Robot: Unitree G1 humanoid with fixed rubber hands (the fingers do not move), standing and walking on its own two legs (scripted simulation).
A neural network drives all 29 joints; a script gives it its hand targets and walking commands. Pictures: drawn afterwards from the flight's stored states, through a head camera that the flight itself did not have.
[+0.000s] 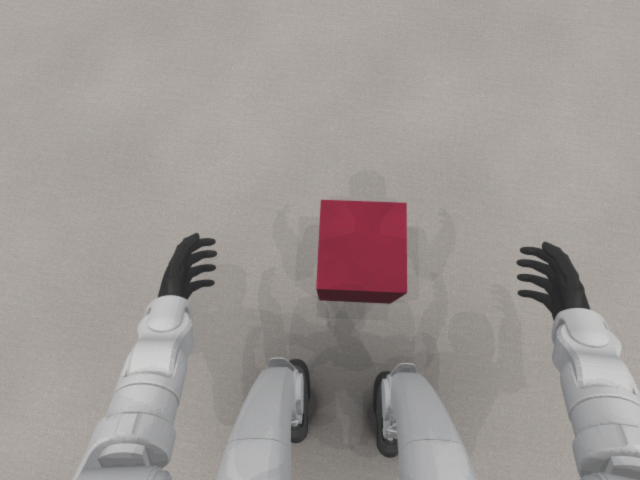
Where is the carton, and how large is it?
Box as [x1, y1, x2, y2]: [316, 200, 406, 303]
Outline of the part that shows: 321,200 316,285 319,299 390,303 406,292 406,203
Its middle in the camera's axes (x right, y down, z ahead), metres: +0.10 +0.04 +1.01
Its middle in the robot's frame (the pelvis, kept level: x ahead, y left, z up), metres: +0.47 -0.06 -0.59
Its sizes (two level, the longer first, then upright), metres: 0.210 0.200 0.250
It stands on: the floor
